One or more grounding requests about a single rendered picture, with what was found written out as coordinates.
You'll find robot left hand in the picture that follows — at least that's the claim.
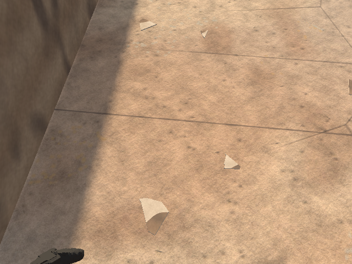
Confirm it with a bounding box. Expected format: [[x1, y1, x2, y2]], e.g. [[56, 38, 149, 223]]
[[30, 248, 84, 264]]

